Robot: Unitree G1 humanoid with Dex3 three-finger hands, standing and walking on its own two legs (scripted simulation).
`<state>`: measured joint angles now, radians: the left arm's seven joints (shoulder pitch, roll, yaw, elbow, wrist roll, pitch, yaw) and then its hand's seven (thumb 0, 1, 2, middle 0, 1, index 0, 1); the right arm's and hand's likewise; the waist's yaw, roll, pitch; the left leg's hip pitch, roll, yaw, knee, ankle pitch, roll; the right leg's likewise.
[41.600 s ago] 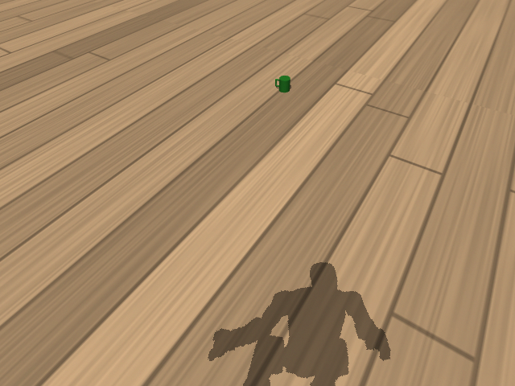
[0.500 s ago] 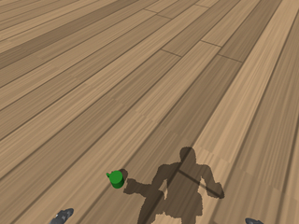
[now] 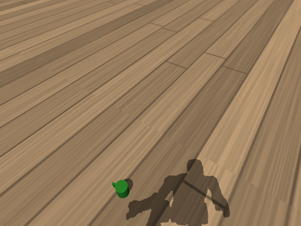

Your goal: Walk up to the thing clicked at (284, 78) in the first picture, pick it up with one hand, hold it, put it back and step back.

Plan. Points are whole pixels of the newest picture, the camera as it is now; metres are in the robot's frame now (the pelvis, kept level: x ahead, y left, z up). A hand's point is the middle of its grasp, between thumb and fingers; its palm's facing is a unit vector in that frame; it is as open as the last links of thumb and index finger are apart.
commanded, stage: stand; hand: left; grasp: from above
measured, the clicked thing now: (120, 188) +0.49 +0.26 -0.73
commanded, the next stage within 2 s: step back in 1.72 s
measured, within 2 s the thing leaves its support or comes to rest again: neither
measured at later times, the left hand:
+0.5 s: hand out of the picture +0.06 +0.23 -0.16, palm faces +0.03 -0.94 -0.34, open 7.3 cm
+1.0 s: hand out of the picture +0.08 +0.23 -0.15, palm faces +0.02 -0.94 -0.34, open 7.3 cm
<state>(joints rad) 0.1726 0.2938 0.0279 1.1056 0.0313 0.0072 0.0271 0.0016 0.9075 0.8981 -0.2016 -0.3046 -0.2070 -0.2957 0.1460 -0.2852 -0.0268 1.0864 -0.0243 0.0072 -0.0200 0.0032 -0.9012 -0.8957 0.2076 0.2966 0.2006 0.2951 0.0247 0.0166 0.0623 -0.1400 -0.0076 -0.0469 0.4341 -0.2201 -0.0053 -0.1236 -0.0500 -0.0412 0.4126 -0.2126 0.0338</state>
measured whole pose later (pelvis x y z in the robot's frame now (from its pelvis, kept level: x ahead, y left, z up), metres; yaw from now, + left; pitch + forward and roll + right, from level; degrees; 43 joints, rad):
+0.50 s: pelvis +0.00 -0.02 +0.00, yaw +0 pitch -4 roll +0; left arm 0.12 0.31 0.03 1.17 0.02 0.00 0.01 0.00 0.91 0.90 -0.20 -0.30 -0.21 -0.30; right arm 0.14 -0.32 -0.01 1.14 -0.02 0.00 -0.02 0.00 -0.90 -0.90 0.21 0.30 0.20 0.29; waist 0.02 0.03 0.07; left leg -0.11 0.02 -0.06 0.36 -0.19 -0.03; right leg -0.10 -0.03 -0.05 0.35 -0.19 0.01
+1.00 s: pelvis +0.01 -0.02 +0.01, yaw +0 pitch -3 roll +0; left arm 0.09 0.32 0.03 1.17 0.02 0.00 0.00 0.00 0.91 0.90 -0.20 -0.30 -0.21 -0.30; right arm 0.12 -0.33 0.00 1.14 -0.02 0.00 -0.01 0.00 -0.90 -0.90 0.21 0.30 0.20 0.30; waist 0.01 0.02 0.07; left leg -0.11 0.03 -0.06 0.34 -0.19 -0.04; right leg -0.10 -0.02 -0.05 0.33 -0.19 0.01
